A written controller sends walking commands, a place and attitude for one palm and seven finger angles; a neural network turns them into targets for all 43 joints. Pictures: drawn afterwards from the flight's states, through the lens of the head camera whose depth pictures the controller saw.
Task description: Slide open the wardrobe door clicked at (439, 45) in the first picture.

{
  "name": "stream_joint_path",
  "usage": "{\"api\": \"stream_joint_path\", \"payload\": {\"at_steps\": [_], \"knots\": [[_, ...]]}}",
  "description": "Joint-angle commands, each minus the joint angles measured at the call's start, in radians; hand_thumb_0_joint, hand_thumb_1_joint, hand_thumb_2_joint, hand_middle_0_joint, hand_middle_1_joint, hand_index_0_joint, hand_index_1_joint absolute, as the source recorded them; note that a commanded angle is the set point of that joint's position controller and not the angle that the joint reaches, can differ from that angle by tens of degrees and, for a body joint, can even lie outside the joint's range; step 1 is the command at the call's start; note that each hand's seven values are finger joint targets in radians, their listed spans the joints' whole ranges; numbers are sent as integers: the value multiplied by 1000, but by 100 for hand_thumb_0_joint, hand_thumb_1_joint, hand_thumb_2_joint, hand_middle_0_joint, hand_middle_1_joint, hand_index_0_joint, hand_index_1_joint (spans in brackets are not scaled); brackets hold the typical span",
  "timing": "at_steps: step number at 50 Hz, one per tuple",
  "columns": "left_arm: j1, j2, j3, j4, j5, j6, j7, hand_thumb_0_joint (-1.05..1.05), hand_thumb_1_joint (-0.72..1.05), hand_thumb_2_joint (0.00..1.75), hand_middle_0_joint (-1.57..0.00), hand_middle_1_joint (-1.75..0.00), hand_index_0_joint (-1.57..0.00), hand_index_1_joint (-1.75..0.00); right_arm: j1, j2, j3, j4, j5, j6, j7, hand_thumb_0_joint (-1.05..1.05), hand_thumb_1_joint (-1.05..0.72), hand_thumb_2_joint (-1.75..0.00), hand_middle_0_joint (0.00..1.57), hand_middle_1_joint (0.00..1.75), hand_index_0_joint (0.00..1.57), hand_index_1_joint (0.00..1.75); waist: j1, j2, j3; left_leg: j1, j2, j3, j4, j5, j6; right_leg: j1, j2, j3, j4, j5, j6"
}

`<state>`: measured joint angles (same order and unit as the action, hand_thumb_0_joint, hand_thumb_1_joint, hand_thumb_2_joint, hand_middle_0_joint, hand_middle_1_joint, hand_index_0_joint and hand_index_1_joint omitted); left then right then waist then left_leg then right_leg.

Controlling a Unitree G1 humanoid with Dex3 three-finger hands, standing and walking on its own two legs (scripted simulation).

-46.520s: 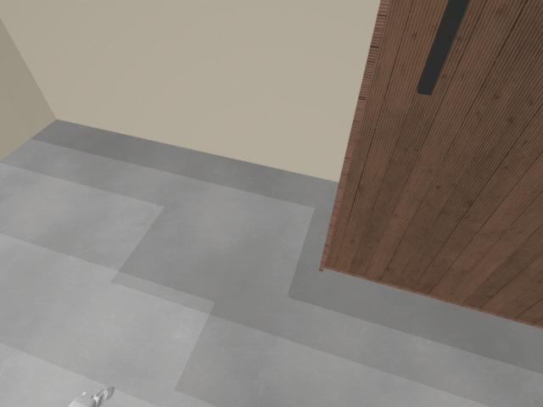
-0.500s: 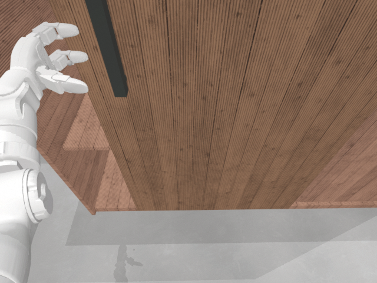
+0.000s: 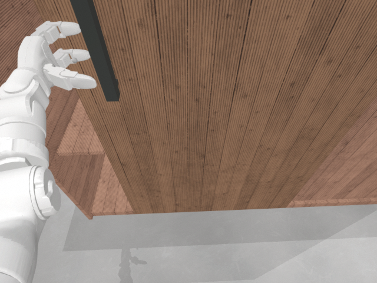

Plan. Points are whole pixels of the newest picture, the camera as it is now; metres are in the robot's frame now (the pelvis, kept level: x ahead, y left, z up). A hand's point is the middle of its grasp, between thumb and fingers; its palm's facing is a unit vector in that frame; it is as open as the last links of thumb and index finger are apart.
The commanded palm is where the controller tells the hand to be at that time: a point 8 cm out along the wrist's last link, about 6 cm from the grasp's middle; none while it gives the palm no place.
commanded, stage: feel for the door with the fingertips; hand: left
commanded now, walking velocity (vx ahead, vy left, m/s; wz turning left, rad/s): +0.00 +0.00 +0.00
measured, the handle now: (96, 32) +0.53 +0.17 +0.26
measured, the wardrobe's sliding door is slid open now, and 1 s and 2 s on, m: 0.24 0.24 0.24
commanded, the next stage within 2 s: slide the fingers in behind the handle in 0.20 s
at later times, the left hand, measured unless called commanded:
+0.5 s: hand (76, 61) +0.49 +0.21 +0.23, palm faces +0.04 -1.00 -0.02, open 13.7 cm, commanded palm +0.46 +0.26 +0.23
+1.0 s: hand (82, 63) +0.47 +0.20 +0.23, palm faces +0.05 -1.00 -0.03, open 14.0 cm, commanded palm +0.45 +0.24 +0.23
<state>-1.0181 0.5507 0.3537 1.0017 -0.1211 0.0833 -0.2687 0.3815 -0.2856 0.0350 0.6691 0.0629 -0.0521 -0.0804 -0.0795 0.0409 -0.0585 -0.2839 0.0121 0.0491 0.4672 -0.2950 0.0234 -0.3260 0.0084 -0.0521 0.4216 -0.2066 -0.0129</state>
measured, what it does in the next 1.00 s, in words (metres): stands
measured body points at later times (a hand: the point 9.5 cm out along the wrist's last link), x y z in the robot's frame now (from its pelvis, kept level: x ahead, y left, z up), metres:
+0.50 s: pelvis -0.01 +0.00 +0.00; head +0.04 -0.01 +0.45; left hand +0.48 +0.27 +0.23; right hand +0.01 -0.28 -0.12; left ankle -0.04 +0.10 -0.74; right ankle +0.00 -0.11 -0.74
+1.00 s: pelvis -0.01 +0.00 +0.00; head +0.03 -0.01 +0.45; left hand +0.47 +0.25 +0.23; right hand +0.07 -0.26 -0.11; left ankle -0.04 +0.10 -0.74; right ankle +0.00 -0.11 -0.74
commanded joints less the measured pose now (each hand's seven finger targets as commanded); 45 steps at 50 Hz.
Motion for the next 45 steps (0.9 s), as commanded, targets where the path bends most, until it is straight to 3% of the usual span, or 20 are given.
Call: {"api": "stream_joint_path", "payload": {"at_steps": [1, 3, 5, 6, 9, 12, 15, 16, 19, 20, 22, 25, 29, 30, 31, 34, 38, 40, 43, 45], "knots": [[-556, 258, 17, -140, -23, -61, -14, 0, -50, 30, -30, -120, -30, -120, 44, -166, -52, -81, -1, -41, -15, 0, -90, -90, 20, 30, 20, 30, -27, -20, -285, 99, 11, -56, -24, 344, 14, 140, -7, 24, 0, 352, -16], [-585, 257, 5, -125, -15, -64, -11, 0, -50, 30, -30, -120, -30, -120, 47, -165, -50, -77, -2, -45, -17, 0, -90, -90, 20, 30, 20, 30, -32, 6, -276, 92, 7, -57, -23, 316, 15, 121, -10, 27, -4, 323, -16], [-642, 268, 1, -153, -6, -87, -3, 0, -50, 30, -30, -120, -30, -120, 56, -166, -51, -72, -6, -47, -18, 0, -90, -90, 20, 30, 20, 30, -37, 59, -312, 113, 5, -62, -15, 334, 11, 114, -11, 29, -2, 322, -19], [-650, 271, 5, -150, -3, -95, 0, 0, -50, 30, -30, -120, -30, -120, 62, -165, -52, -72, -9, -51, -17, 0, -90, -90, 20, 30, 20, 30, -38, 50, -338, 120, 5, -64, -11, 344, 12, 122, -10, 30, 3, 333, -17], [-670, 280, 3, -81, -8, -116, 3, 0, -50, 30, -30, -120, -30, -120, 83, -170, -51, -57, -11, -51, -22, 0, -90, -90, 20, 30, 20, 30, -58, 2, -315, 89, 7, -70, -10, 305, 13, 116, -11, 24, 0, 302, -15], [-715, 285, 3, -69, -1, -129, -4, 0, -50, 30, -30, -120, -30, -120, 90, -175, -52, -51, -13, -62, -20, 0, -90, -90, 20, 30, 20, 30, -67, 18, -352, 98, 4, -70, -5, 296, 15, 106, -10, 35, 3, 305, -11], [-737, 294, -4, -46, 1, -139, -9, 0, -50, 30, -30, -120, -30, -120, 102, -178, -49, -39, -13, -61, -22, 0, -90, -90, 20, 30, 20, 30, -76, 55, -348, 93, 3, -72, 0, 299, 13, 91, -10, 34, 3, 304, -12], [-748, 271, -26, -32, 3, -140, -11, 0, -50, 30, -30, -120, -30, -120, 105, -176, -49, -35, -14, -63, -21, 0, -90, -90, 20, 30, 20, 30, -84, 63, -335, 97, 4, -77, 0, 294, 10, 68, -9, 32, 0, 288, -12], [-715, 226, -43, -61, -12, -160, -17, 0, -50, 30, -30, -120, -30, -120, 113, -173, -53, -42, -19, -70, -16, 0, -90, -90, 20, 30, 20, 30, -71, 72, -378, 145, 9, -85, 9, 351, 7, 67, -5, 22, 9, 301, -17], [-698, 270, -4, -51, -15, -160, -17, 0, -50, 30, -30, -120, -30, -120, 109, -177, -52, -36, -18, -69, -15, 0, -90, -90, 20, 30, 20, 30, -64, 68, -377, 130, 9, -83, 10, 334, 7, 73, -4, 30, 6, 299, -14], [-708, 236, -28, -48, -24, -158, -22, 0, -50, 30, -30, -120, -30, -120, 106, -176, -49, -38, -17, -71, -14, 0, -90, -90, 20, 30, 20, 30, -70, 41, -354, 109, 8, -83, -2, 296, 9, 74, -2, 27, 1, 279, -13], [-654, 304, 36, -76, -32, -167, -27, 0, -50, 30, -30, -120, -30, -120, 101, -180, -52, -47, -14, -71, -13, 0, -90, -90, 20, 30, 20, 30, -39, 26, -382, 101, 9, -78, -3, 315, 11, 124, -3, 30, 9, 307, -17], [-600, 252, 0, -147, -36, -168, -31, 0, -50, 30, -30, -120, -30, -120, 86, -171, -54, -66, -13, -74, -7, 0, -90, -90, 20, 30, 20, 30, -26, 52, -386, 133, 12, -75, -2, 372, 10, 124, -2, 20, 14, 329, -19], [-568, 286, 37, -153, -34, -161, -26, 0, -50, 30, -30, -120, -30, -120, 79, -171, -52, -66, -10, -72, -5, 0, -90, -90, 20, 30, 20, 30, -10, 66, -375, 132, 14, -77, -4, 375, 6, 120, 0, 22, 14, 326, -21], [-558, 245, 3, -166, -32, -150, -26, 0, -50, 30, -30, -120, -30, -120, 71, -168, -50, -73, -10, -72, -2, 0, -90, -90, 20, 30, 20, 30, -13, 60, -368, 129, 14, -77, -10, 370, 4, 120, 1, 19, 15, 320, -21], [-465, 215, 6, -176, -42, -107, -11, 0, -50, 30, -30, -120, -30, -120, 54, -163, -54, -89, -6, -66, 3, 0, -90, -90, 20, 30, 20, 30, 4, 27, -326, 106, 15, -69, -15, 370, 8, 132, -1, 12, 12, 319, -22], [-489, 233, 33, -212, -38, -63, 19, 0, -50, 30, -30, -120, -30, -120, 35, -162, -53, -98, -3, -60, 4, 0, -90, -90, 20, 30, 20, 30, 2, -35, -300, 80, 16, -64, -27, 326, 12, 140, -1, 17, 7, 310, -16], [-508, 263, 54, -229, -32, -65, 39, 0, -50, 30, -30, -120, -30, -120, 28, -162, -50, -104, -3, -59, 2, 0, -90, -90, 20, 30, 20, 30, 4, -38, -298, 72, 13, -62, -29, 315, 16, 152, -4, 23, 4, 307, -16], [-565, 253, 32, -255, -8, -83, 56, 0, -50, 30, -30, -120, -30, -120, 26, -153, -49, -105, -6, -60, 0, 0, -90, -90, 20, 30, 20, 30, -6, -9, -327, 93, 10, -61, -25, 318, 15, 155, -6, 30, 10, 313, -16], [-601, 235, 8, -283, -3, -102, 58, 0, -50, 30, -30, -120, -30, -120, 21, -149, -49, -101, -7, -63, -4, 0, -90, -90, 20, 30, 20, 30, -12, 57, -358, 139, 9, -61, -15, 351, 11, 145, -7, 32, 10, 327, -19]]}}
